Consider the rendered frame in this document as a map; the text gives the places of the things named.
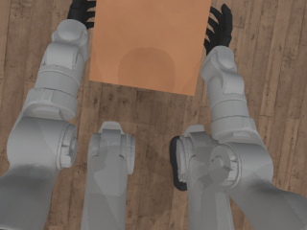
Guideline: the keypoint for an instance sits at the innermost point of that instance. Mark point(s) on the carton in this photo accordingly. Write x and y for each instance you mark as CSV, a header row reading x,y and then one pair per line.
x,y
149,44

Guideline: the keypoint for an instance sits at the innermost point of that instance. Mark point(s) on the right robot upper arm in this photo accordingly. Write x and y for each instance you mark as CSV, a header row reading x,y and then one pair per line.
x,y
245,172

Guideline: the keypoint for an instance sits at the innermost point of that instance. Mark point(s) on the left robot thigh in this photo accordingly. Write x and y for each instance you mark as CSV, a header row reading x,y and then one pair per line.
x,y
105,195

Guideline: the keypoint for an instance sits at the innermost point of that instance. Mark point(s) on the left robot upper arm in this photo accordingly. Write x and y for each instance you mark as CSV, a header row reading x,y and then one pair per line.
x,y
39,149

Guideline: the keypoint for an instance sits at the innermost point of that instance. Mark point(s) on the robot right forearm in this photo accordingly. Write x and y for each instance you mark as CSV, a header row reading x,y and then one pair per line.
x,y
227,99

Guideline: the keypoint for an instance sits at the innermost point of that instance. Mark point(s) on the robot right shin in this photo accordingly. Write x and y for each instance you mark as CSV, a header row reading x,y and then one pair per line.
x,y
195,128

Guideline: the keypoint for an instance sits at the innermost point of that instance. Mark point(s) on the robot left forearm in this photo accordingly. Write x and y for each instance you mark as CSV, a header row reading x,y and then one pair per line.
x,y
59,77

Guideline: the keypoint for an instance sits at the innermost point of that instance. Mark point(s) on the left robot hand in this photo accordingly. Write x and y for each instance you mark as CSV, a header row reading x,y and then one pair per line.
x,y
78,11

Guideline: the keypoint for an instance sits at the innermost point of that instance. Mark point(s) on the right robot hand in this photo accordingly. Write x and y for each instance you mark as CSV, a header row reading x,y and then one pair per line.
x,y
222,29

